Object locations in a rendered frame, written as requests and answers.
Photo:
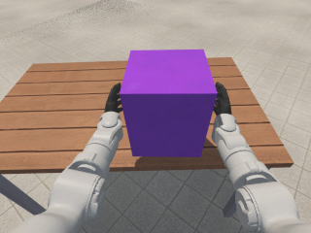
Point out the robot right upper arm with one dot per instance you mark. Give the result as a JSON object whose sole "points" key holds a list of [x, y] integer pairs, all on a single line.
{"points": [[268, 208]]}

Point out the robot left forearm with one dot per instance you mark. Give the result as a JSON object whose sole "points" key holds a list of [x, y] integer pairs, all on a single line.
{"points": [[100, 150]]}

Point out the robot left upper arm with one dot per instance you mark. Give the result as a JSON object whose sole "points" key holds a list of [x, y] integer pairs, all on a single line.
{"points": [[76, 198]]}

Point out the robot right forearm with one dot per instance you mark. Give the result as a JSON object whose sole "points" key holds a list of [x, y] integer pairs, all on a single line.
{"points": [[238, 158]]}

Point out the robot right hand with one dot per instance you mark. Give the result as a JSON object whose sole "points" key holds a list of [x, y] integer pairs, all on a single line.
{"points": [[222, 102]]}

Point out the robot left hand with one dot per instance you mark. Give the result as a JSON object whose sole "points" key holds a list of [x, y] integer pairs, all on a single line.
{"points": [[112, 102]]}

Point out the table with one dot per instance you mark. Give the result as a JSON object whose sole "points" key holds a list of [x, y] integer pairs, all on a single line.
{"points": [[51, 113]]}

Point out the carton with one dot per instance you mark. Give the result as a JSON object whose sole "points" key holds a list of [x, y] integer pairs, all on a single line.
{"points": [[167, 99]]}

